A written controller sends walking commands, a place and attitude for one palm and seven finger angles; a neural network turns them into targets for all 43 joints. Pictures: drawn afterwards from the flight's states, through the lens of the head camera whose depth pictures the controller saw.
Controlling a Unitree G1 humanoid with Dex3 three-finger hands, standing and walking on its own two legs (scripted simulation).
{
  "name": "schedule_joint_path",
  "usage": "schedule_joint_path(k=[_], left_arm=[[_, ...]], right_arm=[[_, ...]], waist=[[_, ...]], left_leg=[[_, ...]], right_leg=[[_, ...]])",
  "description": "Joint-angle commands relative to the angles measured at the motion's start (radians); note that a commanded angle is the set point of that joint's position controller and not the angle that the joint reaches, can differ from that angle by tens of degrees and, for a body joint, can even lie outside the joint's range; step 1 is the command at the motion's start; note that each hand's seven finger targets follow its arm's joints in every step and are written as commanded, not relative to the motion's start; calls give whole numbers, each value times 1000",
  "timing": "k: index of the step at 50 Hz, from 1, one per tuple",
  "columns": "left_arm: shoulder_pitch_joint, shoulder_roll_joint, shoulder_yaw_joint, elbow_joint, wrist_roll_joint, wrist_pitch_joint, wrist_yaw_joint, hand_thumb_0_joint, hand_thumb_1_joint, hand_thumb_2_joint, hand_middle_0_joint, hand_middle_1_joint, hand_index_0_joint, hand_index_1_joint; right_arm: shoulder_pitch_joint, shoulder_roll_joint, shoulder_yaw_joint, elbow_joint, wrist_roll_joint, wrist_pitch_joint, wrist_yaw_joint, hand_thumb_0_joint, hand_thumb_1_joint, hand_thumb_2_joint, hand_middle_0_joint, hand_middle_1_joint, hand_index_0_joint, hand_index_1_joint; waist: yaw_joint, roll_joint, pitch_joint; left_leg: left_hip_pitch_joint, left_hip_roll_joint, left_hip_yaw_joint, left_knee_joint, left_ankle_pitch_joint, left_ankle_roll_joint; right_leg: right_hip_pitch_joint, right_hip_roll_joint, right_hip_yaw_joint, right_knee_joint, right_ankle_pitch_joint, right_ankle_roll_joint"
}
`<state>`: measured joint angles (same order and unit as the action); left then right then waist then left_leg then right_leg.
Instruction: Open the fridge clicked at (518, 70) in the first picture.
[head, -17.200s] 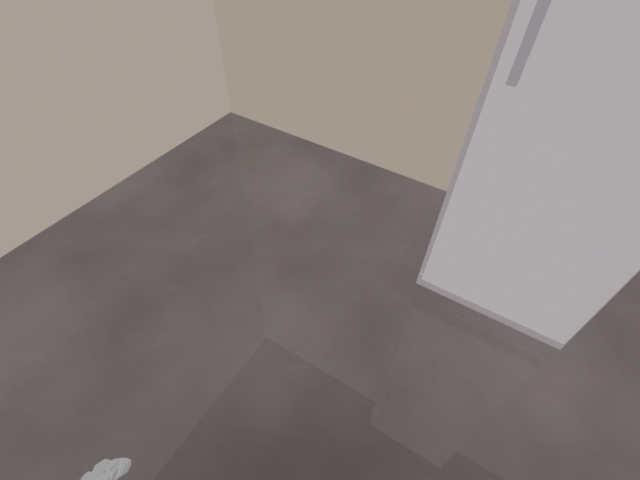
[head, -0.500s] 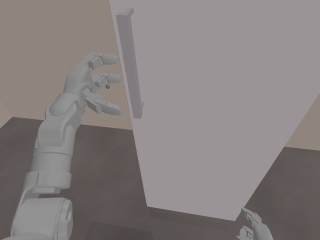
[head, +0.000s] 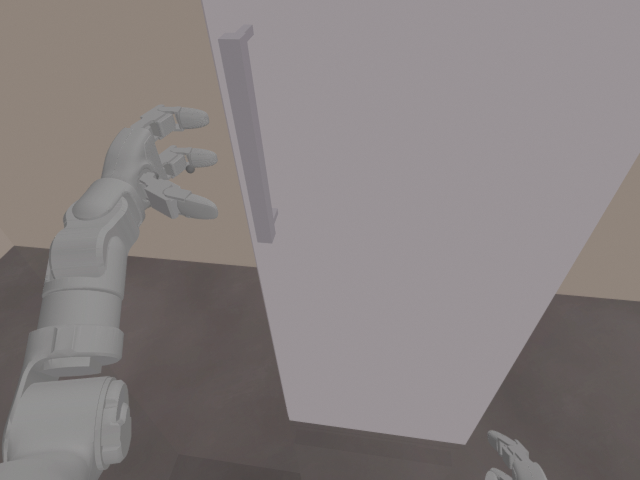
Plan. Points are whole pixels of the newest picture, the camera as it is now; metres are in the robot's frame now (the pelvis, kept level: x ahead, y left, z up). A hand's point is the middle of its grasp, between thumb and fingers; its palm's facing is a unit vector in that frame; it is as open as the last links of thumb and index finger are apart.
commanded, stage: move the hooked fingers beside the handle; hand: left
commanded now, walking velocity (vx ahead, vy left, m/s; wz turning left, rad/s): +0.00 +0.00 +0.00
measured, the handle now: (257, 147) +0.44 +0.10 +0.24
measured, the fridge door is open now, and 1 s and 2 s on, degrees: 0 0 0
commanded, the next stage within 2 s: feel for the door with the fingertips in 0.88 s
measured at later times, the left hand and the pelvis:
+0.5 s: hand (197, 176) +0.37 +0.16 +0.24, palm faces -0.09 -1.00 -0.04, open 14.0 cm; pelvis -0.01 +0.00 +0.00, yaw +0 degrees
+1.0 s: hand (184, 166) +0.38 +0.17 +0.25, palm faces -0.05 -1.00 -0.04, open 14.0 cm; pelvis -0.01 +0.00 +0.00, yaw +0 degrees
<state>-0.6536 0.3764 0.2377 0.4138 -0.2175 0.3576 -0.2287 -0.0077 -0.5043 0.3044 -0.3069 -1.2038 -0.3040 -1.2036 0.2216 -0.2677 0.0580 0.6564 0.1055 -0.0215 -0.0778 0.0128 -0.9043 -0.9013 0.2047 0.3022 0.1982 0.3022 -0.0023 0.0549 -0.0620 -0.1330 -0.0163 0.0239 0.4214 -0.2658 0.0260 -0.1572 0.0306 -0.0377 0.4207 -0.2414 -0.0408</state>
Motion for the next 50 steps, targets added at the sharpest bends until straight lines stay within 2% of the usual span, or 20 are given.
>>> schedule_joint_path(k=[1, 4, 6, 10, 11, 14, 15, 17, 19, 22, 24, 26, 31, 34, 37, 38, 40, 41, 47, 50], left_arm=[[-417, 167, 33, -316, -26, -66, -4, 0, -500, 300, -300, -1200, -300, -1200], [-537, 171, 42, -430, -48, -128, -7, 0, -500, 300, -300, -1200, -300, -1200], [-546, 204, 65, -436, -47, -145, 2, 0, -500, 300, -300, -1200, -300, -1200], [-426, 213, 86, -248, -16, -79, 40, 0, -500, 300, -300, -1200, -300, -1200], [-417, 175, 53, -192, -10, -51, 44, 0, -500, 300, -300, -1200, -300, -1200], [-375, 178, 48, -73, -1, 6, 41, 0, -500, 300, -300, -1200, -300, -1200], [-362, 188, 51, -80, 2, 1, 35, 0, -500, 300, -300, -1200, -300, -1200], [-481, 133, -11, -197, -9, -34, 13, 0, -500, 300, -300, -1200, -300, -1200], [-554, 142, 1, -314, -25, -96, 3, 0, -500, 300, -300, -1200, -300, -1200], [-632, 180, 25, -392, -38, -167, 0, 0, -500, 300, -300, -1200, -300, -1200], [-600, 215, 69, -330, -35, -163, 14, 0, -500, 300, -300, -1200, -300, -1200], [-544, 180, 47, -262, -23, -130, 29, 0, -500, 300, -300, -1200, -300, -1200], [-368, 183, 54, -45, -1, -20, 35, 0, -500, 300, -300, -1200, -300, -1200], [-441, 155, 25, -160, -14, -48, 16, 0, -500, 300, -300, -1200, -300, -1200], [-534, 231, 76, -346, -25, -138, 5, 0, -500, 300, -300, -1200, -300, -1200], [-570, 221, 67, -407, -28, -164, 4, 0, -500, 300, -300, -1200, -300, -1200], [-555, 235, 76, -453, -28, -188, 7, 0, -500, 300, -300, -1200, -300, -1200], [-520, 248, 103, -403, -29, -176, 13, 0, -500, 300, -300, -1200, -300, -1200], [-360, 152, 26, -97, -15, -16, 14, 0, -500, 300, -300, -1200, -300, -1200], [-354, 160, 30, -141, -22, -10, 0, 0, -500, 300, -300, -1200, -300, -1200]], right_arm=[[-169, -104, -37, -196, -4, -56, 2, 0, -900, -900, 200, 300, 200, 300], [-180, -91, -30, -194, -12, -76, -5, 0, -900, -900, 200, 300, 200, 300], [-185, -93, -26, -183, -14, -78, -8, 0, -900, -900, 200, 300, 200, 300], [-171, -98, -25, -149, -13, -62, -3, 0, -900, -900, 200, 300, 200, 300], [-171, -97, -20, -146, -10, -53, -3, 0, -900, -900, 200, 300, 200, 300], [-153, -108, -26, -144, -5, -34, -2, 0, -900, -900, 200, 300, 200, 300], [-151, -114, -31, -149, -6, -26, 0, 0, -900, -900, 200, 300, 200, 300], [-171, -102, -29, -177, -4, -33, -3, 0, -900, -900, 200, 300, 200, 300], [-183, -90, -27, -194, -10, -55, -3, 0, -900, -900, 200, 300, 200, 300], [-187, -85, -18, -185, -15, -74, -11, 0, -900, -900, 200, 300, 200, 300], [-174, -88, -18, -164, -16, -79, -11, 0, -900, -900, 200, 300, 200, 300], [-170, -90, -18, -151, -14, -72, -9, 0, -900, -900, 200, 300, 200, 300], [-140, -115, -29, -141, -4, -35, 0, 0, -900, -900, 200, 300, 200, 300], [-153, -108, -35, -174, -6, -44, 0, 0, -900, -900, 200, 300, 200, 300], [-172, -97, -32, -196, -12, -61, -3, 0, -900, -900, 200, 300, 200, 300], [-173, -92, -29, -200, -14, -70, -3, 0, -900, -900, 200, 300, 200, 300], [-177, -90, -28, -195, -18, -80, -3, 0, -900, -900, 200, 300, 200, 300], [-175, -90, -26, -186, -17, -80, -5, 0, -900, -900, 200, 300, 200, 300], [-150, -111, -28, -143, -2, -51, -5, 0, -900, -900, 200, 300, 200, 300], [-150, -117, -39, -161, -3, -44, -1, 0, -900, -900, 200, 300, 200, 300]], waist=[[16, -43, -269], [4, -63, -329], [7, -46, -309], [25, -21, -183], [15, -26, -135], [7, -82, -108], [10, -94, -135], [-9, -73, -205], [-5, -49, -288], [-8, -24, -330], [2, -25, -291], [5, -6, -218], [16, -94, -117], [6, -102, -208], [15, -55, -317], [14, -33, -343], [17, 13, -345], [21, 5, -313], [3, -58, -90], [9, -85, -161]], left_leg=[[98, 14, -40, -21, 317, 27], [151, 11, -45, -10, 346, 32], [151, 13, -45, -20, 326, 29], [74, 15, -37, -37, 249, 18], [44, 13, -39, -46, 226, 17], [1, 17, -39, -46, 178, 19], [14, 18, -36, -44, 197, 21], [57, 14, -37, -33, 229, 27], [117, 13, -45, -21, 280, 30], [157, 11, -52, -21, 296, 28], [131, 13, -54, -26, 271, 23], [97, 14, -49, -41, 247, 19], [-7, 19, -42, -59, 191, 19], [42, 17, -40, -42, 225, 28], [108, 14, -41, -32, 294, 31], [130, 11, -44, -29, 319, 31], [162, 16, -42, -26, 337, 26], [141, 15, -41, -28, 312, 27], [10, 17, -37, -55, 180, 21], [36, 18, -36, -41, 218, 25]], right_leg=[[65, -40, 26, -36, 344, 4], [81, -34, 28, -29, 375, 5], [75, -34, 29, -37, 347, 5], [27, -37, 25, -57, 256, 4], [6, -37, 21, -60, 235, 5], [-16, -39, 25, -71, 192, 11], [4, -41, 25, -70, 210, 11], [16, -41, 28, -55, 251, 9], [47, -39, 32, -42, 300, 3], [64, -35, 33, -42, 309, 1], [54, -32, 29, -49, 278, 0], [28, -34, 24, -58, 247, 0], [7, -39, 19, -73, 198, 7], [30, -38, 27, -60, 240, 8], [96, -37, 38, -46, 312, 3], [108, -37, 37, -39, 336, 0], [98, -36, 36, -42, 339, 1], [89, -32, 37, -50, 322, 2], [-22, -33, 22, -82, 192, 11], [7, -37, 25, -71, 231, 10]])
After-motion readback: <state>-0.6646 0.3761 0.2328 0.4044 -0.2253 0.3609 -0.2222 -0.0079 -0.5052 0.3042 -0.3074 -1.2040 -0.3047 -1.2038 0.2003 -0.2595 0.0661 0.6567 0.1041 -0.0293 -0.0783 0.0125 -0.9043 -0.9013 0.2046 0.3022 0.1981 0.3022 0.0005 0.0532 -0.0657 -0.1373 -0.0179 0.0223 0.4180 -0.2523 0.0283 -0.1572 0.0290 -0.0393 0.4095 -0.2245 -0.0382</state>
